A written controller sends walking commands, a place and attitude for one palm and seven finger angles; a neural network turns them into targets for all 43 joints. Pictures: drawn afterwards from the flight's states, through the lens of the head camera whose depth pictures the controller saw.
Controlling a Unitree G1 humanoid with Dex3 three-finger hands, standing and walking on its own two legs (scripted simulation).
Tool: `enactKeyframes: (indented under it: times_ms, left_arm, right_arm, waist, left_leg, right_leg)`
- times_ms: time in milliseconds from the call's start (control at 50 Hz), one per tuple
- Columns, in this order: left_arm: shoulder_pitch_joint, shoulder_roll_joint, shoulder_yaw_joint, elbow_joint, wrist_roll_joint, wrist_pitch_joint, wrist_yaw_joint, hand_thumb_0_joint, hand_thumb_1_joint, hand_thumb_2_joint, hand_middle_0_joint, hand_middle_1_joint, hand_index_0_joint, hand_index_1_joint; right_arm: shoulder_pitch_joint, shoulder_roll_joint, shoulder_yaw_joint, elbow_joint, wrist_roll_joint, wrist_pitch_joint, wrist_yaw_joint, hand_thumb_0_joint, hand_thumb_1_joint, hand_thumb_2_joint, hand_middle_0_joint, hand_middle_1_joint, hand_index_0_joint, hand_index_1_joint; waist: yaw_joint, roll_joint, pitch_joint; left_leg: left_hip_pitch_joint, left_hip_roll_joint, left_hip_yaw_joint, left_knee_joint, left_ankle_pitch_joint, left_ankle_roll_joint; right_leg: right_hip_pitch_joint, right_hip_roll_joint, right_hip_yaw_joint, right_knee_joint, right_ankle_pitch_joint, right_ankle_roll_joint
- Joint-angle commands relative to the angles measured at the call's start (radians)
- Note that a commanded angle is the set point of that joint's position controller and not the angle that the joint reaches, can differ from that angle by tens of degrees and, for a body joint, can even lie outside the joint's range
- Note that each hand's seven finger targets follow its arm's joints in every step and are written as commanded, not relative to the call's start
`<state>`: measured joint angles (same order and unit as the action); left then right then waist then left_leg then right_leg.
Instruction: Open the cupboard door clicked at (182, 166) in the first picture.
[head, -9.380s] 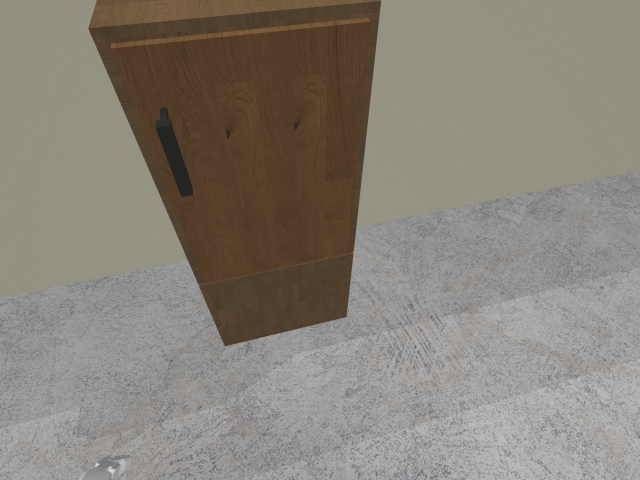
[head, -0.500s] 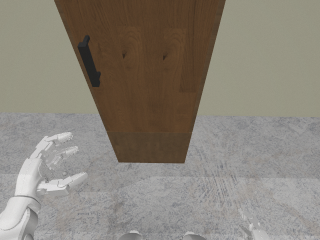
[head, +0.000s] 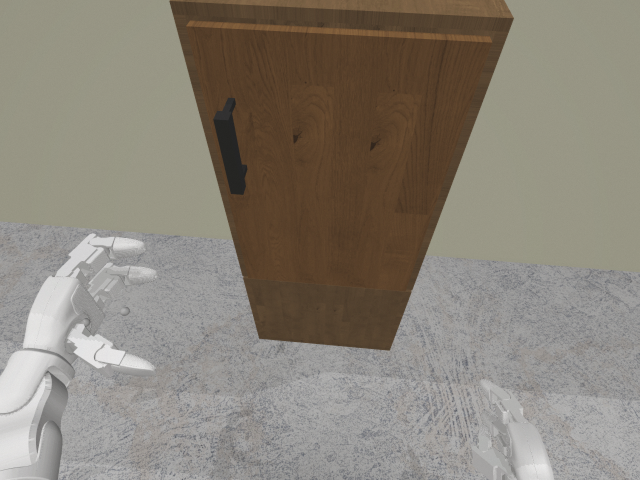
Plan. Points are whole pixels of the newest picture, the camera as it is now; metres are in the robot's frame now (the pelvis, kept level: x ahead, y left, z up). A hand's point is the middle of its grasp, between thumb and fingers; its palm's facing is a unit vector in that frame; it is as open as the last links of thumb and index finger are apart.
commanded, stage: raise the hand with hooked fingers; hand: left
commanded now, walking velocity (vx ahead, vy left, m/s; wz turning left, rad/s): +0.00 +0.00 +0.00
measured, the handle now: (234, 148) +0.56 +0.19 +0.09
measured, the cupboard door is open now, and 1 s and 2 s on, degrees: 0 0 0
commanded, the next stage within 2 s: move the hooked fingers beside the handle in 0.76 s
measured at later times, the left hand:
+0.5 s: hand (110, 290) +0.29 +0.26 +0.10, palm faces -0.01 -1.00 -0.02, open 13.9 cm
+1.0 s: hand (118, 283) +0.30 +0.26 +0.10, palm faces +0.03 -1.00 -0.02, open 13.9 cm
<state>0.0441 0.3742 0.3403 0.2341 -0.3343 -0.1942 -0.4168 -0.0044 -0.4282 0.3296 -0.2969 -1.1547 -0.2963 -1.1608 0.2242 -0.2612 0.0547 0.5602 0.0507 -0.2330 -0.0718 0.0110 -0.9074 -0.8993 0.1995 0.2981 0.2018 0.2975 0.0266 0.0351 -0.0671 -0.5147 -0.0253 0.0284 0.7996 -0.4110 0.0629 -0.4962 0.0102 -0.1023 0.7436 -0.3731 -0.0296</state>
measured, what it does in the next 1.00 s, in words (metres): stands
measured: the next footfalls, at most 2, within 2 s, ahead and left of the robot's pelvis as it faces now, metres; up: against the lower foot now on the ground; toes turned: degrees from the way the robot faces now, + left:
none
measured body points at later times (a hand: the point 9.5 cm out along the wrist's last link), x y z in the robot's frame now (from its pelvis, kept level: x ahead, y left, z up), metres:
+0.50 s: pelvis -0.01 +0.00 +0.01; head +0.02 +0.00 +0.46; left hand +0.28 +0.32 +0.11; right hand +0.14 -0.26 -0.07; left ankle -0.01 +0.07 -0.71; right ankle +0.00 -0.10 -0.71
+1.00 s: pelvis -0.01 -0.02 +0.01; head +0.02 -0.02 +0.46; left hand +0.29 +0.31 +0.11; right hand +0.15 -0.26 -0.07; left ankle -0.01 +0.07 -0.71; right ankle +0.00 -0.10 -0.71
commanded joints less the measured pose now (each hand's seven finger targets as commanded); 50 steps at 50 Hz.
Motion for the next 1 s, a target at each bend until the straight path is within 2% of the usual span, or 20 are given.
enactKeyframes:
  times_ms: [0,20,80,120,200,240,280,300,380,420,520,580,700,740,760,840,880,900,940,980]
  left_arm:
    - [-0.253,0.261,0.134,-0.197,-0.031,-0.032,-0.029,0.000,-0.500,0.300,-0.300,-1.200,-0.300,-1.200]
    - [-0.281,0.281,0.152,-0.205,-0.032,-0.039,-0.029,0.000,-0.500,0.300,-0.300,-1.200,-0.300,-1.200]
    - [-0.318,0.276,0.152,-0.174,-0.031,-0.063,-0.025,0.000,-0.500,0.300,-0.300,-1.200,-0.300,-1.200]
    - [-0.353,0.301,0.168,-0.145,-0.033,-0.059,-0.037,0.000,-0.500,0.300,-0.300,-1.200,-0.300,-1.200]
    - [-0.364,0.309,0.162,-0.028,-0.035,-0.016,-0.080,0.000,-0.500,0.300,-0.300,-1.200,-0.300,-1.200]
    - [-0.403,0.326,0.162,-0.019,-0.034,0.005,-0.098,0.000,-0.500,0.300,-0.300,-1.200,-0.300,-1.200]
    - [-0.371,0.296,0.142,0.009,-0.035,0.018,-0.109,0.000,-0.500,0.300,-0.300,-1.200,-0.300,-1.200]
    - [-0.358,0.302,0.147,0.007,-0.038,0.018,-0.113,0.000,-0.500,0.300,-0.300,-1.200,-0.300,-1.200]
    - [-0.350,0.318,0.175,-0.029,-0.043,-0.007,-0.095,0.000,-0.500,0.300,-0.300,-1.200,-0.300,-1.200]
    - [-0.374,0.346,0.199,-0.049,-0.045,-0.023,-0.082,0.000,-0.500,0.300,-0.300,-1.200,-0.300,-1.200]
    - [-0.390,0.350,0.197,-0.108,-0.021,-0.053,-0.048,0.000,-0.500,0.300,-0.300,-1.200,-0.300,-1.200]
    - [-0.364,0.317,0.171,-0.078,-0.014,-0.048,-0.045,0.000,-0.500,0.300,-0.300,-1.200,-0.300,-1.200]
    - [-0.375,0.317,0.174,-0.021,-0.039,-0.022,-0.076,0.000,-0.500,0.300,-0.300,-1.200,-0.300,-1.200]
    - [-0.381,0.320,0.174,-0.022,-0.035,-0.019,-0.081,0.000,-0.500,0.300,-0.300,-1.200,-0.300,-1.200]
    - [-0.377,0.310,0.164,-0.029,-0.035,-0.020,-0.084,0.000,-0.500,0.300,-0.300,-1.200,-0.300,-1.200]
    - [-0.370,0.311,0.167,-0.005,-0.039,-0.017,-0.085,0.000,-0.500,0.300,-0.300,-1.200,-0.300,-1.200]
    - [-0.456,0.349,0.186,0.028,-0.027,-0.023,-0.077,0.000,-0.500,0.300,-0.300,-1.200,-0.300,-1.200]
    - [-0.519,0.346,0.166,0.027,-0.025,-0.024,-0.078,0.000,-0.500,0.300,-0.300,-1.200,-0.300,-1.200]
    - [-0.581,0.386,0.189,0.062,-0.014,-0.035,-0.075,0.000,-0.500,0.300,-0.300,-1.200,-0.300,-1.200]
    - [-0.636,0.357,0.148,0.070,-0.005,-0.049,-0.076,0.000,-0.500,0.300,-0.300,-1.200,-0.300,-1.200]
  right_arm:
    - [-0.003,-0.152,-0.057,-0.134,0.000,-0.030,-0.028,0.000,-0.900,-0.900,0.200,0.300,0.200,0.300]
    - [-0.006,-0.148,-0.054,-0.131,-0.001,-0.029,-0.029,0.000,-0.900,-0.900,0.200,0.300,0.200,0.300]
    - [-0.007,-0.143,-0.049,-0.117,-0.001,-0.032,-0.034,0.000,-0.900,-0.900,0.200,0.300,0.200,0.300]
    - [-0.010,-0.146,-0.046,-0.114,-0.003,-0.028,-0.034,0.000,-0.900,-0.900,0.200,0.300,0.200,0.300]
    - [-0.008,-0.156,-0.044,-0.109,0.004,-0.024,-0.042,0.000,-0.900,-0.900,0.200,0.300,0.200,0.300]
    - [-0.017,-0.158,-0.043,-0.110,0.010,-0.023,-0.044,0.000,-0.900,-0.900,0.200,0.300,0.200,0.300]
    - [-0.014,-0.158,-0.046,-0.116,0.010,-0.027,-0.042,0.000,-0.900,-0.900,0.200,0.300,0.200,0.300]
    - [-0.008,-0.160,-0.045,-0.123,0.007,-0.028,-0.037,0.000,-0.900,-0.900,0.200,0.300,0.200,0.300]
    - [-0.006,-0.160,-0.052,-0.126,0.005,-0.031,-0.027,0.000,-0.900,-0.900,0.200,0.300,0.200,0.300]
    - [-0.011,-0.160,-0.051,-0.127,0.000,-0.031,-0.022,0.000,-0.900,-0.900,0.200,0.300,0.200,0.300]
    - [-0.006,-0.153,-0.053,-0.124,-0.002,-0.036,-0.025,0.000,-0.900,-0.900,0.200,0.300,0.200,0.300]
    - [0.002,-0.153,-0.052,-0.117,0.001,-0.039,-0.031,0.000,-0.900,-0.900,0.200,0.300,0.200,0.300]
    - [-0.007,-0.160,-0.049,-0.116,0.003,-0.039,-0.041,0.000,-0.900,-0.900,0.200,0.300,0.200,0.300]
    - [-0.005,-0.159,-0.050,-0.115,0.005,-0.039,-0.041,0.000,-0.900,-0.900,0.200,0.300,0.200,0.300]
    - [-0.008,-0.155,-0.050,-0.114,0.006,-0.040,-0.041,0.000,-0.900,-0.900,0.200,0.300,0.200,0.300]
    - [-0.010,-0.155,-0.047,-0.114,0.003,-0.037,-0.037,0.000,-0.900,-0.900,0.200,0.300,0.200,0.300]
    - [-0.005,-0.159,-0.047,-0.100,0.006,-0.031,-0.044,0.000,-0.900,-0.900,0.200,0.300,0.200,0.300]
    - [-0.008,-0.159,-0.043,-0.099,0.004,-0.028,-0.044,0.000,-0.900,-0.900,0.200,0.300,0.200,0.300]
    - [0.001,-0.158,-0.046,-0.086,0.005,-0.025,-0.050,0.000,-0.900,-0.900,0.200,0.300,0.200,0.300]
    - [0.006,-0.156,-0.043,-0.086,0.006,-0.026,-0.052,0.000,-0.900,-0.900,0.200,0.300,0.200,0.300]
  waist:
    - [-0.007,0.048,-0.238]
    - [-0.007,0.061,-0.256]
    - [-0.013,0.067,-0.227]
    - [-0.013,0.076,-0.222]
    - [-0.011,0.044,-0.183]
    - [-0.013,0.062,-0.183]
    - [-0.013,0.033,-0.172]
    - [-0.003,0.021,-0.179]
    - [-0.001,0.015,-0.193]
    - [0.004,0.032,-0.184]
    - [-0.002,0.116,-0.210]
    - [-0.010,0.088,-0.187]
    - [-0.012,0.005,-0.163]
    - [-0.010,0.015,-0.187]
    - [-0.010,0.048,-0.196]
    - [-0.012,-0.001,-0.175]
    - [-0.027,0.019,-0.152]
    - [-0.038,0.022,-0.136]
    - [-0.043,0.032,-0.170]
    - [-0.051,0.059,-0.201]
  left_leg:
    - [0.183,0.033,-0.093,-0.143,0.417,-0.069]
    - [0.198,0.035,-0.095,-0.150,0.423,-0.072]
    - [0.217,0.039,-0.103,-0.170,0.395,-0.074]
    - [0.219,0.036,-0.103,-0.180,0.380,-0.074]
    - [0.199,0.033,-0.100,-0.200,0.328,-0.060]
    - [0.196,0.033,-0.099,-0.213,0.302,-0.056]
    - [0.191,0.032,-0.101,-0.217,0.292,-0.051]
    - [0.192,0.032,-0.102,-0.214,0.311,-0.052]
    - [0.184,0.030,-0.090,-0.212,0.289,-0.047]
    - [0.173,0.029,-0.086,-0.214,0.271,-0.047]
    - [0.212,0.031,-0.083,-0.217,0.287,-0.048]
    - [0.209,0.033,-0.084,-0.221,0.287,-0.046]
    - [0.168,0.027,-0.076,-0.212,0.246,-0.036]
    - [0.175,0.025,-0.073,-0.208,0.270,-0.036]
    - [0.184,0.024,-0.067,-0.202,0.279,-0.036]
    - [0.148,0.023,-0.062,-0.192,0.262,-0.031]
    - [0.128,0.022,-0.064,-0.189,0.235,-0.033]
    - [0.122,0.022,-0.061,-0.181,0.223,-0.031]
    - [0.120,0.022,-0.061,-0.176,0.208,-0.031]
    - [0.139,0.020,-0.062,-0.174,0.218,-0.030]
  right_leg:
    - [0.123,0.019,0.043,-0.079,0.310,-0.009]
    - [0.131,0.017,0.045,-0.085,0.310,-0.009]
    - [0.112,0.019,0.040,-0.102,0.270,-0.010]
    - [0.124,0.020,0.043,-0.113,0.264,-0.014]
    - [0.137,0.018,0.047,-0.140,0.240,-0.016]
    - [0.141,0.012,0.050,-0.153,0.223,-0.014]
    - [0.135,0.011,0.048,-0.160,0.214,-0.013]
    - [0.150,0.015,0.051,-0.155,0.229,-0.017]
    - [0.146,0.012,0.059,-0.160,0.218,-0.011]
    - [0.152,0.013,0.068,-0.161,0.202,-0.015]
    - [0.157,0.011,0.070,-0.160,0.211,-0.017]
    - [0.144,0.013,0.062,-0.162,0.215,-0.013]
    - [0.163,0.010,0.080,-0.175,0.207,-0.008]
    - [0.170,0.007,0.078,-0.169,0.235,-0.006]
    - [0.169,0.005,0.082,-0.168,0.243,-0.006]
    - [0.170,0.002,0.095,-0.170,0.239,-0.002]
    - [0.147,0.001,0.098,-0.173,0.205,-0.001]
    - [0.136,0.000,0.109,-0.174,0.194,-0.001]
    - [0.147,-0.005,0.120,-0.178,0.170,0.002]
    - [0.143,-0.006,0.115,-0.168,0.184,0.001]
